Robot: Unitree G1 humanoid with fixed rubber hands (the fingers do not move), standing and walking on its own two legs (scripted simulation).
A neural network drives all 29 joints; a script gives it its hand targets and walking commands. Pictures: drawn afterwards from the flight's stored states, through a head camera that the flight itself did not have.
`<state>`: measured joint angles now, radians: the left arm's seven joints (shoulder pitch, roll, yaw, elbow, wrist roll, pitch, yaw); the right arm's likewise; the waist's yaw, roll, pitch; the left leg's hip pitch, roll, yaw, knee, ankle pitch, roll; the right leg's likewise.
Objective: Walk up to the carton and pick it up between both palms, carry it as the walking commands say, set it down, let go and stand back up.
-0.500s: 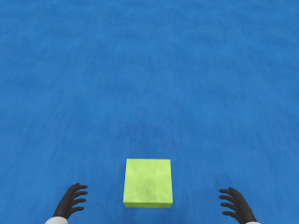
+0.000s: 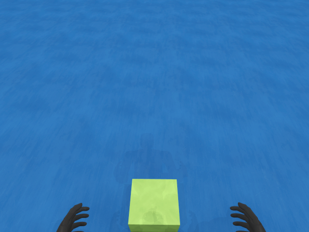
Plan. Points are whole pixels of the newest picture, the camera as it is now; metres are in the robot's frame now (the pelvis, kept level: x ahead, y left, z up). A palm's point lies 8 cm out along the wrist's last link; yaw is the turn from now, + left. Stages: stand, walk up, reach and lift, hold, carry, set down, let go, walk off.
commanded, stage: stand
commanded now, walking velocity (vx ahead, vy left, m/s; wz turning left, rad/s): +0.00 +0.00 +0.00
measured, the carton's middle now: (154, 205) +0.44 +0.01 -0.69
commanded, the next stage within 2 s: none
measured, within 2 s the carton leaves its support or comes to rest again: neither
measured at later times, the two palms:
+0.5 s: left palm out of the picture +0.14 +0.30 -0.09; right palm out of the picture +0.15 -0.29 -0.08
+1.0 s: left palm out of the picture +0.11 +0.31 -0.09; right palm out of the picture +0.11 -0.30 -0.09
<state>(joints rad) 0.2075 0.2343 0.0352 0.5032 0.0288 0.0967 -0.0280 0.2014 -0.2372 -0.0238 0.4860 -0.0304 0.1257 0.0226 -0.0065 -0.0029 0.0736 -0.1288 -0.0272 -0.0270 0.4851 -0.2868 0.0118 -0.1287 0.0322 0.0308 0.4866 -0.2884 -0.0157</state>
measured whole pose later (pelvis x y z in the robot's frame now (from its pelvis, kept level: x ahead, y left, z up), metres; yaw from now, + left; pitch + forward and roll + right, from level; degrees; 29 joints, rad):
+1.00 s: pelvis +0.01 +0.00 +0.01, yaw +0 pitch -2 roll +0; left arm 0.15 0.37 0.01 0.95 0.03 0.00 0.02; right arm 0.14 -0.38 -0.01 0.96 -0.02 -0.01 -0.02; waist 0.00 0.00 0.01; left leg -0.10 -0.03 -0.03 0.36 -0.23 0.02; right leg -0.09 0.02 0.03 0.35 -0.23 -0.01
